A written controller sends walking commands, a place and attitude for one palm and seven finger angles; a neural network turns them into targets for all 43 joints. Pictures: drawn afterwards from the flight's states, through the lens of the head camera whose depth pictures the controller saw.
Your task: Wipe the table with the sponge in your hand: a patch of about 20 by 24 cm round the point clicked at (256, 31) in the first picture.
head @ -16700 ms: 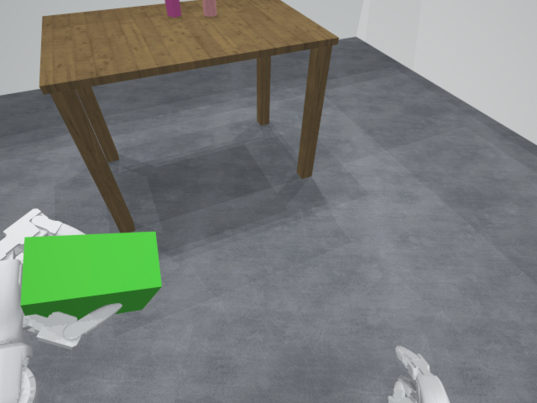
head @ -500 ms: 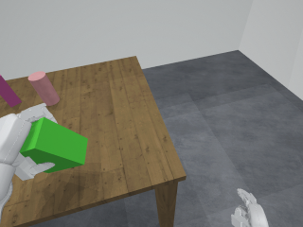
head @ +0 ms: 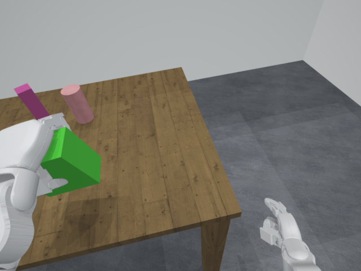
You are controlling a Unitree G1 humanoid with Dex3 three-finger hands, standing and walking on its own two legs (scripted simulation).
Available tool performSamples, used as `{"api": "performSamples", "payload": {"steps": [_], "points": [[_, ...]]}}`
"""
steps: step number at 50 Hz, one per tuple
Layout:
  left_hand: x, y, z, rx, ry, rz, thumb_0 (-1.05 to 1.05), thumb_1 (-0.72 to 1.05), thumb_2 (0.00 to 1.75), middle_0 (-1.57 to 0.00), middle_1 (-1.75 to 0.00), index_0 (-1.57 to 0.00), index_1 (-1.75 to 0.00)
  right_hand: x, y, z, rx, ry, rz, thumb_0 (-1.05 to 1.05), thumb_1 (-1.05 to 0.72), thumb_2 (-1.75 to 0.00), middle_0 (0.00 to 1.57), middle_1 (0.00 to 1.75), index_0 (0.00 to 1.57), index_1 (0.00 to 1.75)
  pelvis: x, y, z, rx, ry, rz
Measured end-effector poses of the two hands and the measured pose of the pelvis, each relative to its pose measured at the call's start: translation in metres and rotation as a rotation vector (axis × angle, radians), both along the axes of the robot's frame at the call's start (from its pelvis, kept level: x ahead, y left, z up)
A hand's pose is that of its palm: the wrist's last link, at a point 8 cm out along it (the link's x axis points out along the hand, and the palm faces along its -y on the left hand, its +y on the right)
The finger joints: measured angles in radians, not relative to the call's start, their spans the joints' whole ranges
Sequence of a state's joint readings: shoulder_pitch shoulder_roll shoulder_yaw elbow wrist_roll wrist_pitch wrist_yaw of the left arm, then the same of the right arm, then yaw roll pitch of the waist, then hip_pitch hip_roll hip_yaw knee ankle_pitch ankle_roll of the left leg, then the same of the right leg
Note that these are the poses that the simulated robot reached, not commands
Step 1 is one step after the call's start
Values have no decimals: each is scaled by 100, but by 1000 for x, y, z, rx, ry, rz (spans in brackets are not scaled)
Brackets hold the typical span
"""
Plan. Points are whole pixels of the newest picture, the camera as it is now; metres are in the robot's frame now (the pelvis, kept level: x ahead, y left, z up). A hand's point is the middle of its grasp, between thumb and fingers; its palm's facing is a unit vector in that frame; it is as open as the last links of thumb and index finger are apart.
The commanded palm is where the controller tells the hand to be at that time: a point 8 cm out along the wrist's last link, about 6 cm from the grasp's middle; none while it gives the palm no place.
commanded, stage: turn the palm down, sponge in hand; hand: left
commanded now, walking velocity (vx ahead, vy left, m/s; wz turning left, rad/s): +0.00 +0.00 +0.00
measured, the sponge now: (63, 168) +0.24 +0.29 +0.13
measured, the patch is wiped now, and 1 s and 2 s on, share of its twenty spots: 0.00 0.00 0.00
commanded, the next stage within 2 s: move the sponge above the wiping area in 0.60 s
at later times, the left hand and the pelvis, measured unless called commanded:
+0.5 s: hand (62, 164) +0.23 +0.27 +0.17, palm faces +0.10 -0.04 -0.99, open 10.0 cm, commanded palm +0.19 +0.26 +0.23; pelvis +0.00 -0.02 +0.00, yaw +0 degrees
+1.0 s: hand (68, 162) +0.24 +0.27 +0.16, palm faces +0.08 -0.04 -1.00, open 10.0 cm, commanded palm +0.20 +0.26 +0.22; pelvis -0.01 -0.03 +0.00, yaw +0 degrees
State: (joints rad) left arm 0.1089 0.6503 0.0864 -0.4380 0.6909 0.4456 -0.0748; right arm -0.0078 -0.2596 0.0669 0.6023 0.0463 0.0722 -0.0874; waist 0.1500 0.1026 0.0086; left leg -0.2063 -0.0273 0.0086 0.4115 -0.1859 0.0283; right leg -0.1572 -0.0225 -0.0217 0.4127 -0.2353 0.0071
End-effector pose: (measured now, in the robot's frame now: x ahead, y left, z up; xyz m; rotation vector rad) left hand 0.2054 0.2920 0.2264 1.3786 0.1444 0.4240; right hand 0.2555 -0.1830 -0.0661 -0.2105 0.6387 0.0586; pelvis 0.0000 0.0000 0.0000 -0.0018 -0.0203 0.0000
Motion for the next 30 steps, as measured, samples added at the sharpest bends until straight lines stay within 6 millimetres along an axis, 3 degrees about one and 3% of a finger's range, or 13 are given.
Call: {"api": "performSamples", "payload": {"steps": [13, 19, 30], "points": [[2, -18, 0, 107, 82, -19, -1, -50, 104, -73, -135, -75, -135, 5, -2, -4, 28, 17, 27, 1, -91, -90, 20, 30, 21, 30, -1, -6, 1, 5, -1, -4], [0, -18, -2, 85, 80, 19, -1, -50, 104, -73, -135, -75, -135, 1, -10, -7, 31, 28, 16, 1, -91, -90, 20, 30, 21, 30, -2, -11, 0, 6, -4, -1], [-1, -37, -2, 112, 77, -46, -1, -50, 104, -74, -135, -75, -135, -7, -29, -7, 24, 15, -14, 1, -91, -90, 20, 30, 20, 30, -4, -20, 0, 10, -19, -6]]}}
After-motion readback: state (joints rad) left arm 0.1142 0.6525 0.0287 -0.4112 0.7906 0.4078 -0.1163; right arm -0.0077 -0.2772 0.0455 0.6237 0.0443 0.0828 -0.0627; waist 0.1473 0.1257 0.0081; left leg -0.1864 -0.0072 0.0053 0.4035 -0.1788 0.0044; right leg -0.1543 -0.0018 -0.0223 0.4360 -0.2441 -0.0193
